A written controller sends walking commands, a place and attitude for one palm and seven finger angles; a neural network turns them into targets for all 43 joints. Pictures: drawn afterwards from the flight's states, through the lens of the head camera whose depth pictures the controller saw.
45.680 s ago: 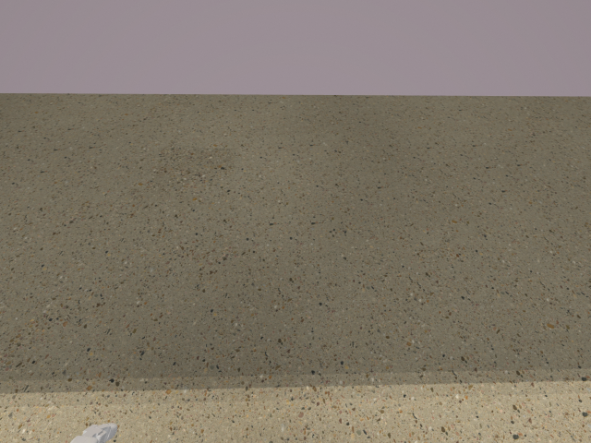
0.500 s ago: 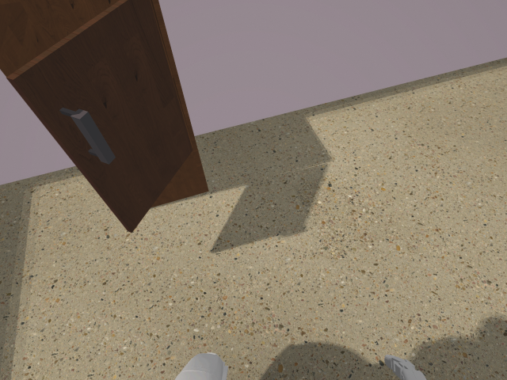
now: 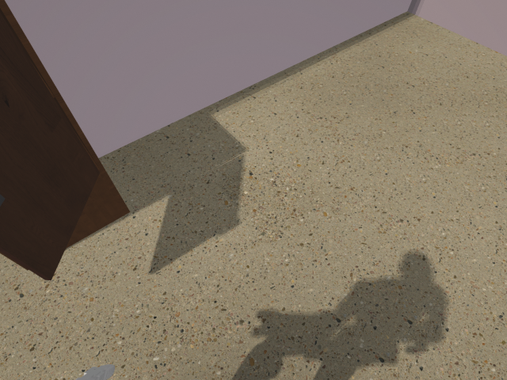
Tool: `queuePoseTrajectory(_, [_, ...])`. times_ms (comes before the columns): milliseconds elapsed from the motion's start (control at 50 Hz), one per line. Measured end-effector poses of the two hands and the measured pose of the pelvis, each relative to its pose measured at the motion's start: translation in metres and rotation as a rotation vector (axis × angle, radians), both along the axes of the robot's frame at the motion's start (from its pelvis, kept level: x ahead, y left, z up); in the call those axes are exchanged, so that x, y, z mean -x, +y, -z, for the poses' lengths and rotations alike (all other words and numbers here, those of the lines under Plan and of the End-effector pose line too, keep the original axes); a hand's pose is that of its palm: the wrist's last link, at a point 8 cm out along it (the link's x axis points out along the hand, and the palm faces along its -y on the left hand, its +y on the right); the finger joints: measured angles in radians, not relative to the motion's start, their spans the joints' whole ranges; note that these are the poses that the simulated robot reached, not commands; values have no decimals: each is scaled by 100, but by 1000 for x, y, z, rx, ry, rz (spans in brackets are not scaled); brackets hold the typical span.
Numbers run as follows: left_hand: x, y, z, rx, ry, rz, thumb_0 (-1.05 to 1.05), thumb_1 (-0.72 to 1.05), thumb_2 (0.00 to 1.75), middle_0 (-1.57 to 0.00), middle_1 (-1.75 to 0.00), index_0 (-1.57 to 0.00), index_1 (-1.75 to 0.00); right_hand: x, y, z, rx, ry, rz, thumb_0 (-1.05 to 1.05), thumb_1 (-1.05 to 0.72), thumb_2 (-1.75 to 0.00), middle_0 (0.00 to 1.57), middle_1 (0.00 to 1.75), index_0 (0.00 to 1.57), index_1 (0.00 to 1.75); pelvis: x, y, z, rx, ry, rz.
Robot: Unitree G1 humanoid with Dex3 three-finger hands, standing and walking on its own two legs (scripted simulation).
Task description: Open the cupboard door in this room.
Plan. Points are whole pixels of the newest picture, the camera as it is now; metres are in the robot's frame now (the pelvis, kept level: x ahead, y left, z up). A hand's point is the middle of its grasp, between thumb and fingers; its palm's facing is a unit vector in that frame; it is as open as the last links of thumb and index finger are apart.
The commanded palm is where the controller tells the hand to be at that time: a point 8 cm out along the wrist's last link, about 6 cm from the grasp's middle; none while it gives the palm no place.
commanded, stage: walk to a spot facing it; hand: left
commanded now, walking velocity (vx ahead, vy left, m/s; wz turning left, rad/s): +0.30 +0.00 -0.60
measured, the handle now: out of the picture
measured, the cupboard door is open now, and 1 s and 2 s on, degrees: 48 48 48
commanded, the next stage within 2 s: turn to face it in 1.60 s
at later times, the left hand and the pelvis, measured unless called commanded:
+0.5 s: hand (203, 284) +0.30 +0.12 -0.14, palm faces -0.38 -0.91 -0.15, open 7.4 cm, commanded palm none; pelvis +0.11 -0.01 +0.02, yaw -20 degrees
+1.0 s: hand (243, 256) +0.37 +0.05 -0.16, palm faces -0.38 -0.90 -0.20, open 7.2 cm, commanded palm none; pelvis +0.28 -0.13 +0.01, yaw -27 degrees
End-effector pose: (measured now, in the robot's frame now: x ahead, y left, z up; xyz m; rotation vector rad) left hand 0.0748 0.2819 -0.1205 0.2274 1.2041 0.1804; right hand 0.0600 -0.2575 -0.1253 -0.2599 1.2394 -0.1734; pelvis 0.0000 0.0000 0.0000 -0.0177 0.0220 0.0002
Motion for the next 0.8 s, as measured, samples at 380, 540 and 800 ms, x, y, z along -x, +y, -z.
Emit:
queuePoseTrajectory(380, [-142,-56,10,117,16,297,1,91,90,-20,-30,-20,-29,55,25,-23,11,39,326,0,-91,-90,20,29,20,30,-73,9,-12,-2,1,264])
queuePoseTrajectory(540, [-260,-135,-10,140,-86,482,1,91,90,-19,-30,-19,-29,104,66,-23,-118,255,532,0,-90,-90,20,30,20,30,-120,-19,-19,-6,12,372])
queuePoseTrajectory(800, [-316,-227,4,105,-53,521,0,91,90,-20,-30,-20,-29,9,-13,9,-173,215,638,1,-91,-90,20,30,20,30,-196,-99,-7,-15,-25,446])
